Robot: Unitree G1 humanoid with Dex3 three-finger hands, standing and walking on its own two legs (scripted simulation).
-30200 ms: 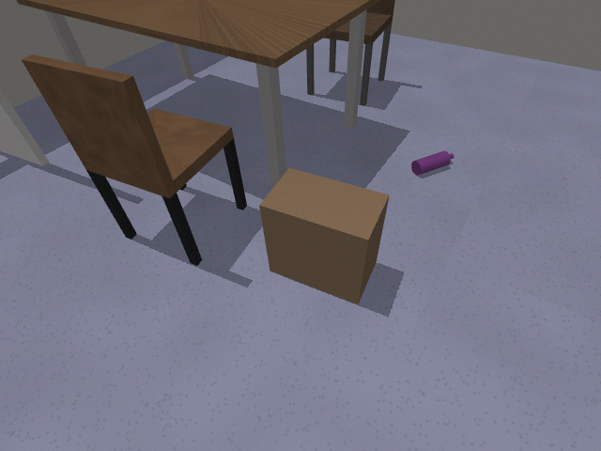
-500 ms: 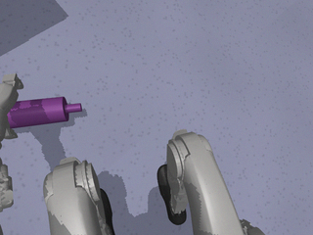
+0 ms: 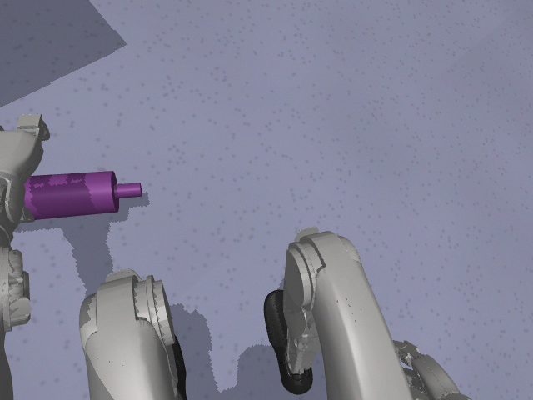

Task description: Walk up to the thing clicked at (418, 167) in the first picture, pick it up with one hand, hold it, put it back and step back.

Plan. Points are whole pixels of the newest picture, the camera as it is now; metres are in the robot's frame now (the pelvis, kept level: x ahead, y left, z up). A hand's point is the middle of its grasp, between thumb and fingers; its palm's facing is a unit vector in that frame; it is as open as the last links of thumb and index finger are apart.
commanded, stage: rest palm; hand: left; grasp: from above
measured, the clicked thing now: (71, 194) +0.49 +0.26 -0.28
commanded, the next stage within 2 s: close in 1.60 s
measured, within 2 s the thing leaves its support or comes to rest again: neither
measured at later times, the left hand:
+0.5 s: hand (51, 200) +0.46 +0.28 -0.23, palm faces -0.48 -0.03 -0.88, open 14.0 cm
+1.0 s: hand (53, 202) +0.47 +0.29 -0.26, palm faces -0.52 -0.07 -0.85, open 14.1 cm
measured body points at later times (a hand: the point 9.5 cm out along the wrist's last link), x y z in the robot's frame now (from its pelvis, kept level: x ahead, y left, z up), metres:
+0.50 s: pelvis +0.01 +0.00 -0.02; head +0.27 +0.09 +0.33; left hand +0.48 +0.28 -0.18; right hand +0.04 -0.28 -0.09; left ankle +0.08 +0.12 -0.29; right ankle +0.11 -0.13 -0.29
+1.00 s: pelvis +0.01 +0.00 -0.03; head +0.29 +0.09 +0.31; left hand +0.49 +0.29 -0.21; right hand +0.03 -0.26 -0.10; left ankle +0.08 +0.12 -0.29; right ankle +0.11 -0.13 -0.29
